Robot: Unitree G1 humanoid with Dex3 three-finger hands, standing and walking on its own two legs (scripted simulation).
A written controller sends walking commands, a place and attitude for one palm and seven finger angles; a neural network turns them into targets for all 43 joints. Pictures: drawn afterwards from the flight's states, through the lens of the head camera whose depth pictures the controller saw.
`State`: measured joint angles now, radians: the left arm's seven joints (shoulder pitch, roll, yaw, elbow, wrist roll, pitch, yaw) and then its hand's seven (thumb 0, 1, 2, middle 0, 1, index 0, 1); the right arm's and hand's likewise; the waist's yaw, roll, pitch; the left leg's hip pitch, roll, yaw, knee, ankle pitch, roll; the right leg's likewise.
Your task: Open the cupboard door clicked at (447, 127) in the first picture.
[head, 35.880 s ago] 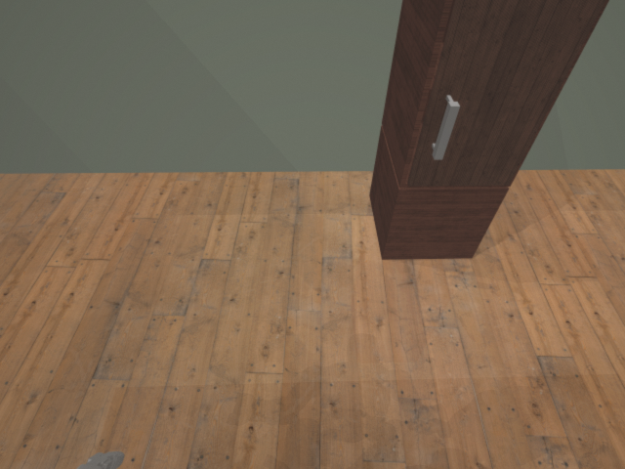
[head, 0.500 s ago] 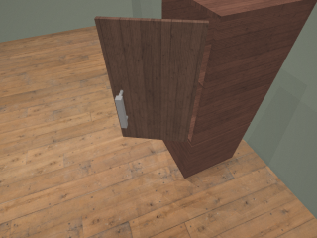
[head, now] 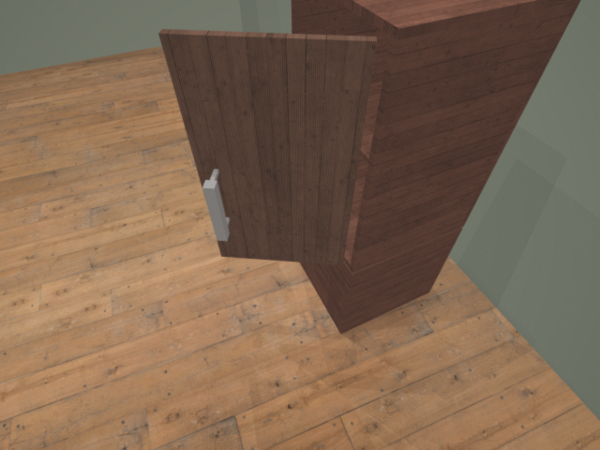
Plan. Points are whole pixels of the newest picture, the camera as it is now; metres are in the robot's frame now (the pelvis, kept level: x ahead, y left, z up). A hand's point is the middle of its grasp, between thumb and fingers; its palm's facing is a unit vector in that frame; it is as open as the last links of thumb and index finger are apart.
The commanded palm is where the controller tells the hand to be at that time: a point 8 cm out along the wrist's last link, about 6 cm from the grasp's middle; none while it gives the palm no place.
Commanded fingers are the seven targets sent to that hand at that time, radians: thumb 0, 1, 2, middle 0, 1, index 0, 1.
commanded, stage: shuffle to correct the standing spot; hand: left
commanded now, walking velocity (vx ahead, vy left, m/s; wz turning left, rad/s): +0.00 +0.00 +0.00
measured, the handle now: (219, 205) +0.62 +0.22 -0.11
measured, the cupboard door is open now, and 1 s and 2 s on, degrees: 60 60 60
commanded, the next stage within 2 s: come to a stop and stand still in 0.26 s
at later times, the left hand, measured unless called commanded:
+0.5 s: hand out of the picture +0.06 +0.20 -0.19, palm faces +0.01 -0.98 -0.19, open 7.4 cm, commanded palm none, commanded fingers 0.00 0.90 0.90 -0.20 -0.30 -0.20 -0.30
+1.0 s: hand out of the picture +0.14 +0.20 -0.18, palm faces +0.02 -0.97 -0.24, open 7.3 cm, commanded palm none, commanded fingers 0.00 0.90 0.90 -0.20 -0.30 -0.20 -0.30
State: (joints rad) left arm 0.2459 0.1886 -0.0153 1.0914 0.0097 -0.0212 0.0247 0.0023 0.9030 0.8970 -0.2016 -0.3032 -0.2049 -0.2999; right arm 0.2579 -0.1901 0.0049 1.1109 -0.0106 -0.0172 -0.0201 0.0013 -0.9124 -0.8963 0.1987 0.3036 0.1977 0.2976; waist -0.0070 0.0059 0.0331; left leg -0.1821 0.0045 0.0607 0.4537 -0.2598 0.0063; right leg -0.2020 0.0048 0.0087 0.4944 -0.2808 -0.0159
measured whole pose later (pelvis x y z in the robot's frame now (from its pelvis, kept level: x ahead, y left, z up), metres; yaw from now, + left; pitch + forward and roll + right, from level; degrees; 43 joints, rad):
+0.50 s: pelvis +0.07 +0.02 -0.01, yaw +0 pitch +1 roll +1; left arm 0.28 0.18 0.02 1.09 0.01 0.01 0.02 0.01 0.90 0.90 -0.20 -0.30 -0.20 -0.30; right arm 0.33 -0.13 0.01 1.09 -0.02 -0.04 -0.04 0.00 -0.91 -0.90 0.20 0.30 0.20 0.30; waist -0.01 -0.03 0.06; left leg -0.13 -0.01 0.08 0.50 -0.39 0.04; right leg -0.33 -0.03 -0.06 0.81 -0.49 -0.03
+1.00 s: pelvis +0.08 +0.02 -0.01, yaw +0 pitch +1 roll +0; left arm 0.21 0.17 0.01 1.01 0.01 0.00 0.05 0.00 0.91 0.90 -0.20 -0.30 -0.20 -0.30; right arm 0.20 -0.17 -0.03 1.00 -0.01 0.00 -0.03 0.00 -0.93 -0.90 0.20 0.30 0.20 0.30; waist 0.00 0.00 0.05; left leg -0.21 0.02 0.09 0.58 -0.35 0.00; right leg -0.25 -0.02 -0.06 0.58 -0.34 -0.02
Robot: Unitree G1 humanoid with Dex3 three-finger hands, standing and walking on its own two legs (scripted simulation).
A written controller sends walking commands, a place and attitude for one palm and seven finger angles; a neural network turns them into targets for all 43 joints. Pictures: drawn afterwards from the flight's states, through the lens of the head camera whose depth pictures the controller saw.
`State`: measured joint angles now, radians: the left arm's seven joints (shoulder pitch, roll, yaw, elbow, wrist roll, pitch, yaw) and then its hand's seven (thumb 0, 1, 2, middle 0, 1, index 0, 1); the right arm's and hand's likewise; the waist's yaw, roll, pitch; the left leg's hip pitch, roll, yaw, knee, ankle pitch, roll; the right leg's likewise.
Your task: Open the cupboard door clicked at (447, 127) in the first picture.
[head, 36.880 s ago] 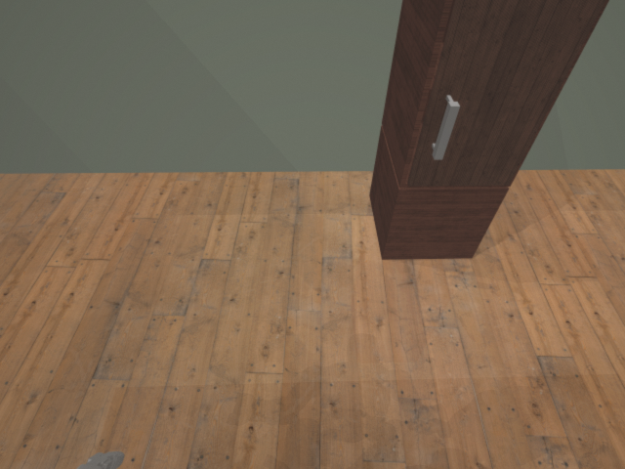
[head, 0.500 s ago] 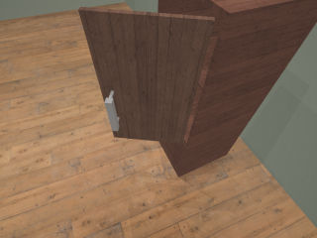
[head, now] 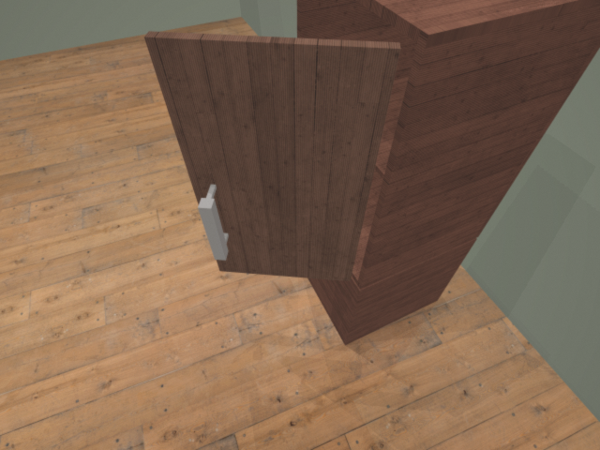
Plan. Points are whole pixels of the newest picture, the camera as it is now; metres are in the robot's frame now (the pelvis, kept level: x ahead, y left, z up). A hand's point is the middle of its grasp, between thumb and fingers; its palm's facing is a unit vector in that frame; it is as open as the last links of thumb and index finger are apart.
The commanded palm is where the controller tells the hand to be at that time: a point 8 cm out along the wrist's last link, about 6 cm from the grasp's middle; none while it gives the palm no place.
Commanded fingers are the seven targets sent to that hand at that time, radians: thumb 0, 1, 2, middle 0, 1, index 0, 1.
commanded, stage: come to a stop and stand still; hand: left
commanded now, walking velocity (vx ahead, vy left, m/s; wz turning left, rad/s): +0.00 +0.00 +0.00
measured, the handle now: (217, 223) +0.53 +0.20 -0.10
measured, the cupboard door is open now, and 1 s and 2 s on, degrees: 60 60 60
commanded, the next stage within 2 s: look again from close up in 0.94 s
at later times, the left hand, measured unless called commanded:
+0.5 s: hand out of the picture -0.02 +0.15 -0.16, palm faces +0.00 -0.97 -0.24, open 7.4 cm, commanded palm none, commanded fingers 0.00 0.90 0.90 -0.20 -0.30 -0.20 -0.30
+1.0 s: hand out of the picture -0.01 +0.14 -0.16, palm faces +0.03 -0.98 -0.20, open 7.3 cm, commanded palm none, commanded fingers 0.00 0.90 0.90 -0.20 -0.30 -0.20 -0.30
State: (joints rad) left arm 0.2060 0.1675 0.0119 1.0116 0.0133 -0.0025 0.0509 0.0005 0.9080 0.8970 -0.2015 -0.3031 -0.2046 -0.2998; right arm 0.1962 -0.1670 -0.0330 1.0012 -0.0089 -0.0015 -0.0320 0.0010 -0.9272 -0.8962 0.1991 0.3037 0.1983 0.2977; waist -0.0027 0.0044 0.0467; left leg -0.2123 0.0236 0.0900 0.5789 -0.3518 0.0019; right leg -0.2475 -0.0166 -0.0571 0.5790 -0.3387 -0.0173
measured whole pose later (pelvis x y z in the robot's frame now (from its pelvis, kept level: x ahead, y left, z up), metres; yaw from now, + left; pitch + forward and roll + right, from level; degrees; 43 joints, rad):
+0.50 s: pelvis -0.03 -0.03 +0.01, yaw +0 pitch -1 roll +1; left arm 0.28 0.16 -0.02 1.08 0.00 -0.01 0.02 0.00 0.90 0.90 -0.20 -0.30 -0.21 -0.30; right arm 0.35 -0.18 0.01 1.10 -0.02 0.00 -0.02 0.00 -0.92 -0.90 0.20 0.30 0.20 0.30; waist -0.02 0.04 0.02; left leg -0.17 0.05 0.08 0.44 -0.26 -0.03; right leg -0.23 0.01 -0.07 0.50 -0.26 -0.06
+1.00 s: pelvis -0.01 -0.03 +0.01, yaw +0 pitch -1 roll +1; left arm 0.28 0.15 -0.01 1.14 0.01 -0.03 0.03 0.01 0.92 0.90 -0.20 -0.30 -0.20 -0.30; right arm 0.28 -0.14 0.01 1.14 -0.01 -0.02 -0.04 0.01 -0.93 -0.90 0.20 0.30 0.20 0.30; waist 0.00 0.01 0.01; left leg -0.14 0.06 0.07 0.44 -0.29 -0.04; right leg -0.19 0.02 -0.08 0.48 -0.28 -0.06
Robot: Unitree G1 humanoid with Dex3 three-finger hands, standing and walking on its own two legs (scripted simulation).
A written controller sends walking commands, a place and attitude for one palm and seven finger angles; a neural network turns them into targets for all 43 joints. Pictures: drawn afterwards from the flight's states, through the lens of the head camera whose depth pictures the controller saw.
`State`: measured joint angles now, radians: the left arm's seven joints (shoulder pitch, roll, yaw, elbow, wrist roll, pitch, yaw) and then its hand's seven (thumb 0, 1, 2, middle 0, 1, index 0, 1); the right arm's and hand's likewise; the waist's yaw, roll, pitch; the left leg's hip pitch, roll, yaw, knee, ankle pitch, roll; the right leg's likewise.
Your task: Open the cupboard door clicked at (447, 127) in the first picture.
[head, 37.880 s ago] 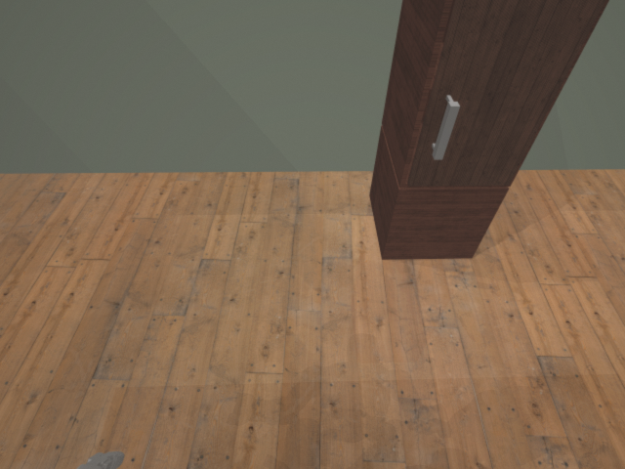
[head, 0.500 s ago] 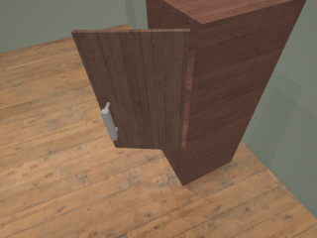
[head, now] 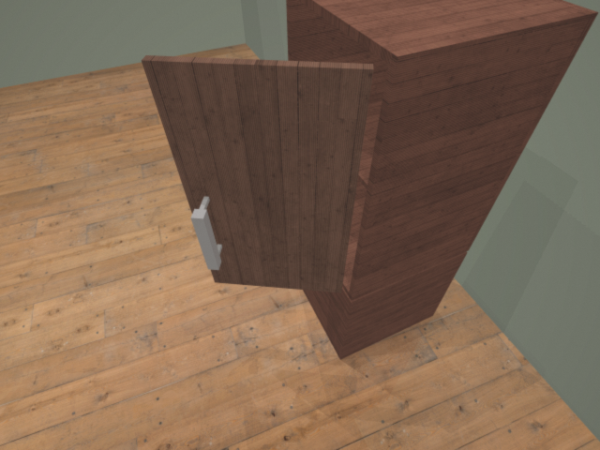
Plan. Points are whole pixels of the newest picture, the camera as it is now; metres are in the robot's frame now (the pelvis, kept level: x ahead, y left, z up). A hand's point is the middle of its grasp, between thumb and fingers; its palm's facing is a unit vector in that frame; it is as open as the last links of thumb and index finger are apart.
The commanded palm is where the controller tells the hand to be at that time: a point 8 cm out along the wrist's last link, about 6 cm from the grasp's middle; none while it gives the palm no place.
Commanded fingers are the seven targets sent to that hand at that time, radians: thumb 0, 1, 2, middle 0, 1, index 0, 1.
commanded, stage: look again from close up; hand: left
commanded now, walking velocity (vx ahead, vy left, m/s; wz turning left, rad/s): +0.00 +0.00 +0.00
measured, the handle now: (210, 234) +0.55 +0.23 -0.11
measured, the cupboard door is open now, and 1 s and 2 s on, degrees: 60 60 60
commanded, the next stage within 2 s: raise the hand with hooked fingers in 0.56 s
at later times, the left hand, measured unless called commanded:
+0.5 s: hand out of the picture +0.01 +0.18 -0.17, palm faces +0.02 -0.98 -0.21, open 7.3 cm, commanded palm none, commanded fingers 0.00 0.90 0.90 -0.20 -0.30 -0.20 -0.30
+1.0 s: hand (173, 416) +0.17 +0.18 -0.04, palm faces -0.08 -1.00 -0.02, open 8.1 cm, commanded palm +0.12 +0.26 -0.07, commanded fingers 0.00 0.48 0.72 -0.23 -0.57 -0.23 -0.57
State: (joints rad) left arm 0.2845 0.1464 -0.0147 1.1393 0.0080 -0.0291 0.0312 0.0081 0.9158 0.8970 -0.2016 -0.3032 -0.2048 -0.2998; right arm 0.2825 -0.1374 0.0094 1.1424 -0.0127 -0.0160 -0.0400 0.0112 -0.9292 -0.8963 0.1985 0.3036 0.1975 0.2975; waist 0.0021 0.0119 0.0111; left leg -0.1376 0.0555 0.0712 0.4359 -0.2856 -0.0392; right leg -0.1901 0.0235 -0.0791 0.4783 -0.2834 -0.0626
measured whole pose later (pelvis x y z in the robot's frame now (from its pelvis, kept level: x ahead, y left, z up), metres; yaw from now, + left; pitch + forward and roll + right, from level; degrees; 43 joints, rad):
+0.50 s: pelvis +0.01 +0.00 +0.00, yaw +0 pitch +0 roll +1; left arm 0.27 0.16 -0.01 1.13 0.01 -0.03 0.03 0.00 0.91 0.90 -0.20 -0.30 -0.20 -0.30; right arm 0.27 -0.14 0.01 1.15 -0.01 -0.02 -0.04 0.00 -0.91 -0.90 0.20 0.30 0.20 0.30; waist 0.00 0.00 0.03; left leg -0.12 0.05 0.07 0.42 -0.29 -0.03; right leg -0.18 0.02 -0.08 0.46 -0.28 -0.06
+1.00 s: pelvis -0.04 +0.02 -0.07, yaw +0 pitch +13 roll +2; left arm 0.28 0.16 0.14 0.29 -0.25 -0.65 -0.37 0.01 0.71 0.81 -0.21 -0.43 -0.22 -0.43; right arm 0.14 -0.30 -0.10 0.58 0.02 -0.29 0.00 0.01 -0.91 -0.90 0.20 0.30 0.20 0.30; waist 0.00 -0.04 -0.15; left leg -0.77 0.02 0.05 1.05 -0.50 -0.01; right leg -0.83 -0.04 -0.06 1.08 -0.48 -0.04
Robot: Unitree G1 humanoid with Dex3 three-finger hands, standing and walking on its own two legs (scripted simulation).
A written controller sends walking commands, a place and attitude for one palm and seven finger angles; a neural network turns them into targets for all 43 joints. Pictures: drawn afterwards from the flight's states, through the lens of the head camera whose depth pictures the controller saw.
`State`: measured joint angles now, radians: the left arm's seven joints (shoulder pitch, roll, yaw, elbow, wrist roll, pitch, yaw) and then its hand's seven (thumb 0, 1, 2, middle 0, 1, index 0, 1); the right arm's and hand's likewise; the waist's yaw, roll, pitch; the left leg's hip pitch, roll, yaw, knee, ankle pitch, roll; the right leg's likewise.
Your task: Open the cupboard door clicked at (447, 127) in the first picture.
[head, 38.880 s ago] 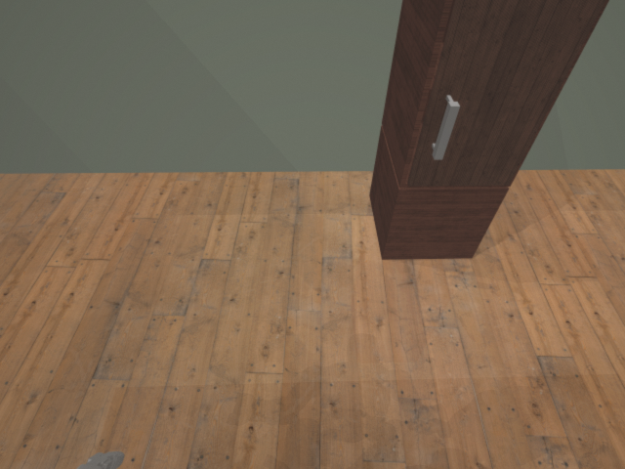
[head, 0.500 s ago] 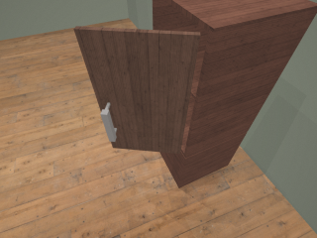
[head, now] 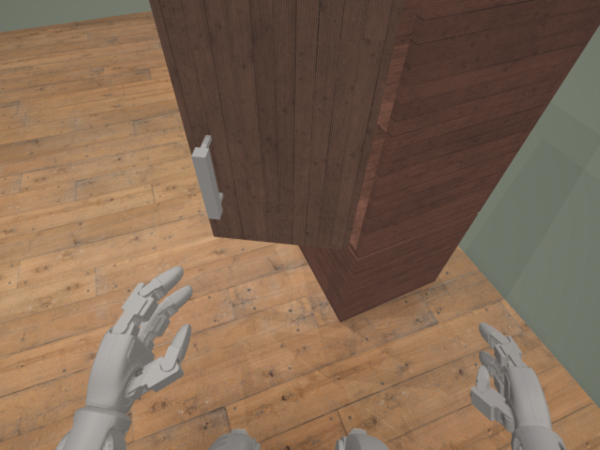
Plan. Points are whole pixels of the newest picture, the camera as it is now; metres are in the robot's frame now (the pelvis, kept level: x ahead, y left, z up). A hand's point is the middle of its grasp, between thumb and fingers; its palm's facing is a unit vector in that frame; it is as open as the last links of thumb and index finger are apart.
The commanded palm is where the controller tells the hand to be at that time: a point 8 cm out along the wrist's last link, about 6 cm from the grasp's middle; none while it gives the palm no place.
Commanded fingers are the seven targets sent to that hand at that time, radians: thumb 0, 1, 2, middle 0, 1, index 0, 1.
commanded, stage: raise the hand with hooked fingers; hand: left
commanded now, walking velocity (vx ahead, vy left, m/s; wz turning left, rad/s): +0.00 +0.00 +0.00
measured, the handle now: (211, 178) +0.59 +0.21 -0.04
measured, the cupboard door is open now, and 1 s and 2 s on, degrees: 60 60 60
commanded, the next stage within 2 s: move the hooked fingers beside the handle in 1.76 s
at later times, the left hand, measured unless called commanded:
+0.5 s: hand (126, 368) +0.22 +0.23 +0.00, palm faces -0.06 -1.00 -0.04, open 11.1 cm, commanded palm +0.19 +0.29 +0.00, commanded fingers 0.00 -0.10 0.47 -0.27 -0.94 -0.27 -0.94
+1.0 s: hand (96, 344) +0.25 +0.28 +0.00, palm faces -0.03 -1.00 -0.07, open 13.7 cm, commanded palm +0.23 +0.34 +0.00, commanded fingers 0.00 -0.50 0.30 -0.30 -1.20 -0.30 -1.20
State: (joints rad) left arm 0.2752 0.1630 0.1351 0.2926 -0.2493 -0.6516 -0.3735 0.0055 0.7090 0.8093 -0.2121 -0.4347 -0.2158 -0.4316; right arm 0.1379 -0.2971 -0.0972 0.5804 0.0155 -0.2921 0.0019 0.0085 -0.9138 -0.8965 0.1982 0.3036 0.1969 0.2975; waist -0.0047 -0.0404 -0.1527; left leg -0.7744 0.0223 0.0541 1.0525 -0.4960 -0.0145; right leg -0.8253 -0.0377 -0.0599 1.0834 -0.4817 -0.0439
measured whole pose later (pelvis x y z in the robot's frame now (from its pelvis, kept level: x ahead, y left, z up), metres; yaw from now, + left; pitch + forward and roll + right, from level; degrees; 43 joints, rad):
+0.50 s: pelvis -0.03 +0.03 -0.03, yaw +0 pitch +17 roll -3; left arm 0.25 0.28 0.22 0.12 -0.29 -0.36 -0.35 0.00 0.12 0.56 -0.26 -0.81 -0.26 -0.80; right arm 0.27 -0.21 0.03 0.57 0.03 -0.21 -0.05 0.01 -0.90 -0.90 0.21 0.30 0.20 0.30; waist -0.02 0.03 -0.14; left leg -1.03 0.03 0.01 1.27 -0.54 0.04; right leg -1.02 -0.04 -0.10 1.20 -0.47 -0.01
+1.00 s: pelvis -0.01 +0.03 -0.04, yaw +1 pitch +19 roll -4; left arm 0.13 0.36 0.34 0.26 -0.33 -0.41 -0.48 -0.01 -0.44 0.33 -0.30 -1.16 -0.30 -1.16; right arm 0.20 -0.26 0.02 0.52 0.03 -0.22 -0.04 0.01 -0.91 -0.90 0.20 0.30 0.20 0.30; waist 0.00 0.01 -0.15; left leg -1.04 0.03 -0.01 1.28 -0.57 0.04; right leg -1.02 -0.04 -0.11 1.20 -0.50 0.00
